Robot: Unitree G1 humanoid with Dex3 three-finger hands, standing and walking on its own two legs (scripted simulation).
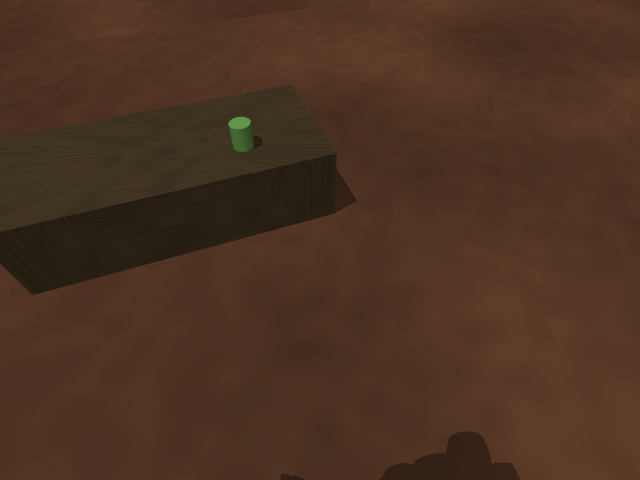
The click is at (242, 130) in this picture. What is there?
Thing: squat round
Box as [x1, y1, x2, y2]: [228, 117, 253, 151]
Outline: 236,117 231,119 228,123 233,147 236,150 245,151 253,146 250,121 245,117
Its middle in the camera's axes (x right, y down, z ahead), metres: -0.30 -0.39 +1.51
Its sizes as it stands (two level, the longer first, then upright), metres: 0.084 0.084 0.102
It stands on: a support 0.33 m high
